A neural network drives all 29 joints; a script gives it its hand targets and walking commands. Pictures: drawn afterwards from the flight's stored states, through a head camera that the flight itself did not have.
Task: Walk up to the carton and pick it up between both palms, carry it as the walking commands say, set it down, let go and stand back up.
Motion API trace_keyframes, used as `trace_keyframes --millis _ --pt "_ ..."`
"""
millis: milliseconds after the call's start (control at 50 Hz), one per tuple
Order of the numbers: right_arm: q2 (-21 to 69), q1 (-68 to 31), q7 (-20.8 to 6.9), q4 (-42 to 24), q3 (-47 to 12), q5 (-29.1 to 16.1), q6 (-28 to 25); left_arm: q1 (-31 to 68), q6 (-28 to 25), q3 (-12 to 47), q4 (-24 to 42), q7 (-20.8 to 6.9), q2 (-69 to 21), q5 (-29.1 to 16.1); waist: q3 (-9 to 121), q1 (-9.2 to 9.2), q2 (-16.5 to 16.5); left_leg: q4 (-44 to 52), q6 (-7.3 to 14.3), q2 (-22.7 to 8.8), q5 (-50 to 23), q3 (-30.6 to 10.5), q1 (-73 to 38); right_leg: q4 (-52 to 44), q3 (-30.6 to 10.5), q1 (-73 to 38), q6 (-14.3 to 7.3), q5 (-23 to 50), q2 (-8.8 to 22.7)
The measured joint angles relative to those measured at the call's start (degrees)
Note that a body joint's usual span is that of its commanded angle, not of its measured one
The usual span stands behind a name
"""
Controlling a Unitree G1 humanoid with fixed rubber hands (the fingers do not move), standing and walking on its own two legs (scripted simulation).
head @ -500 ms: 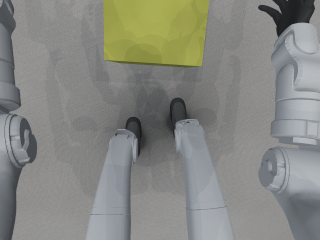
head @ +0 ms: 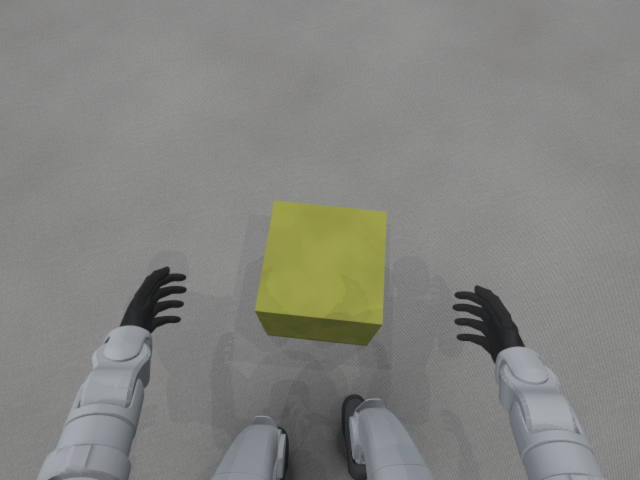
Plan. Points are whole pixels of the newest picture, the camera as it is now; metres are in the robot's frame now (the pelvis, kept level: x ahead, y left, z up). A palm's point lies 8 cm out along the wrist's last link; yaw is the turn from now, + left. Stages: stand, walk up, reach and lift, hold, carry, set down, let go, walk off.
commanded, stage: let go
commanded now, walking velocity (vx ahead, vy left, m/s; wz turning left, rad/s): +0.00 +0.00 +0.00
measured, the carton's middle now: (323, 277) +0.55 -0.02 -0.59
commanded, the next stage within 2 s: stand in 0.72 s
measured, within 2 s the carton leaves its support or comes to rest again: neither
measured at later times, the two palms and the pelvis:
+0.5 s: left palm (137, 366) +0.25 +0.21 -0.03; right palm (543, 377) +0.23 -0.26 -0.03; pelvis +0.08 -0.02 +0.04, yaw +1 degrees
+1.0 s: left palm (87, 431) +0.19 +0.27 -0.08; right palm (497, 404) +0.21 -0.22 -0.07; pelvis +0.13 +0.03 +0.03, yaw -1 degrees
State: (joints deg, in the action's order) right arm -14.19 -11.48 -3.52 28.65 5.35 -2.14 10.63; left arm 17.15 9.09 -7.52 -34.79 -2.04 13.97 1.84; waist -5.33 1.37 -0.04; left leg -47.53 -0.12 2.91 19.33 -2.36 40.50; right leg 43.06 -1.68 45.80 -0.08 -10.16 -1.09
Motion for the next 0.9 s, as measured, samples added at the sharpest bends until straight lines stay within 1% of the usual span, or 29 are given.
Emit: trace_keyframes --millis 20,80,120,160,200,240,280,340,480,540,620,740,800,840,900 --pt "0.5 1.6 -0.2 0.3 -0.1 0.3 -1.2 -2.0 -1.1 -0.1 0.5 -0.1 -0.4 0.6 0.5 0.09 -0.1 0.8 0.0 0.1 -0.7 -0.1 -1.5 -0.9 0.1 -1.5 -0.2 1.4 0.1" --pt "1.7 5.8 -0.4 0.9 -0.3 1.9 -3.1 -7.3 -3.7 0.6 0.2 -0.6 -1.1 1.4 0.2 0.45 0.6 3.2 0.2 -0.5 0.5 -0.2 -7.1 -2.9 0.4 -6.9 -0.5 0.3 -0.1" --pt "2.4 10.4 -0.6 -1.2 -1.1 3.4 -3.4 -11.4 -4.3 1.4 0.3 -1.1 -1.6 2.0 -0.7 0.57 1.2 5.3 0.5 -1.3 1.5 0.3 -11.6 -5.0 0.3 -11.4 -0.4 -0.1 -0.5" --pt "3.1 15.0 -0.4 -3.3 -1.1 3.8 -3.7 -15.2 -4.9 1.4 0.8 -1.3 -2.4 2.6 -1.2 0.75 2.0 7.4 0.4 -1.8 1.6 0.5 -15.4 -6.7 0.4 -15.0 -0.5 -0.3 -0.8" --pt "3.4 18.6 -0.1 -4.9 -0.9 4.1 -3.8 -17.5 -5.9 1.4 0.7 -1.6 -2.9 2.4 -2.0 0.40 2.6 9.4 0.5 -2.2 0.9 0.8 -18.7 -7.8 0.2 -17.9 -0.7 -0.6 -1.1" --pt "3.1 21.7 0.0 -6.6 -1.0 4.0 -4.0 -19.9 -6.5 1.7 2.2 -1.9 -3.4 2.1 -3.1 0.17 3.1 11.8 0.1 -2.5 -0.2 0.8 -22.2 -9.4 0.1 -21.0 -1.1 -0.6 -1.3" --pt "2.9 24.7 0.4 -8.2 -1.4 4.0 -4.7 -22.5 -7.3 2.4 4.3 -2.1 -3.7 1.6 -3.1 0.47 3.4 14.2 -0.1 -2.4 -0.4 0.4 -25.0 -11.0 0.5 -23.7 -1.2 -0.8 -1.1" --pt "2.6 27.2 0.5 -9.3 -1.8 3.5 -5.4 -24.6 -8.0 2.6 5.9 -2.6 -3.7 1.6 -3.2 1.07 2.8 16.4 -0.3 -2.4 -0.5 -0.4 -28.2 -12.3 1.2 -26.7 -1.4 -1.5 -0.9" --pt "2.1 27.6 0.8 -9.2 -2.0 1.2 -4.7 -26.6 -6.3 3.8 6.5 -2.4 -3.2 2.0 -1.9 0.47 1.0 19.3 -0.9 -3.1 -0.1 -1.3 -33.1 -14.6 2.1 -31.6 -1.8 -2.4 -1.4" --pt "2.2 26.3 0.9 -8.0 -2.2 0.7 -3.9 -27.8 -5.3 4.7 7.4 -2.5 -2.8 1.3 -1.6 0.15 0.3 20.2 -0.7 -3.1 0.0 -1.3 -34.8 -15.2 2.1 -33.1 -1.8 -2.7 -1.4" --pt "2.8 25.0 0.9 -6.4 -2.7 0.7 -2.8 -28.9 -4.1 5.2 7.7 -2.4 -2.8 1.5 -0.8 0.13 -0.3 21.1 -0.5 -2.8 0.0 -1.5 -36.0 -15.9 2.1 -34.3 -1.5 -3.0 -1.1" --pt "3.6 24.7 1.2 -4.1 -3.5 0.8 -2.6 -30.6 -4.7 6.7 8.5 -1.0 -2.8 0.2 1.3 -0.90 0.0 21.3 0.3 -2.4 0.2 -0.9 -36.2 -16.9 1.6 -34.8 -0.7 -2.6 -0.7" --pt "3.3 25.7 2.3 1.8 -4.0 4.6 -7.4 -32.3 -8.5 7.2 3.3 0.5 -2.6 0.3 6.7 -1.72 0.4 19.9 0.8 -2.0 1.3 0.0 -34.2 -14.9 0.6 -32.2 -0.1 -3.7 -0.4" --pt "2.7 27.4 2.6 5.6 -3.8 5.6 -10.2 -34.8 -10.2 7.0 -0.9 1.1 -2.6 0.8 11.4 -1.60 1.2 18.2 1.2 -1.9 2.9 0.5 -32.9 -13.4 0.2 -30.9 0.3 -5.1 -0.5" --pt "2.1 30.1 3.3 9.9 -3.5 5.7 -12.7 -38.6 -11.3 6.5 -6.1 1.5 -2.4 0.7 16.9 -1.36 2.2 16.3 1.8 -1.8 5.0 1.0 -32.0 -11.6 -0.3 -29.8 0.8 -6.9 -0.6"
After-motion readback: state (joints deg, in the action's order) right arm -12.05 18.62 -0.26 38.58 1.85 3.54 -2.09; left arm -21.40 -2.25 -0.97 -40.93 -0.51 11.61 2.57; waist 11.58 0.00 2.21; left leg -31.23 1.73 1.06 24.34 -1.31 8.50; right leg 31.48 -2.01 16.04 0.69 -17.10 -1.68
